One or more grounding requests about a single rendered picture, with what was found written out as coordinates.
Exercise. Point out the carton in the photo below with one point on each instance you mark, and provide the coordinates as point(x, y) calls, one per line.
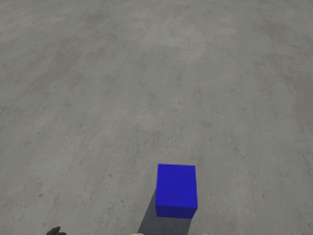
point(176, 191)

